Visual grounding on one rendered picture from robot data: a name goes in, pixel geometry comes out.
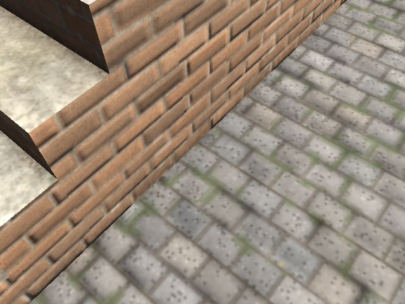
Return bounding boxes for stairs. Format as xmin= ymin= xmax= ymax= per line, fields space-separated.
xmin=0 ymin=0 xmax=347 ymax=304

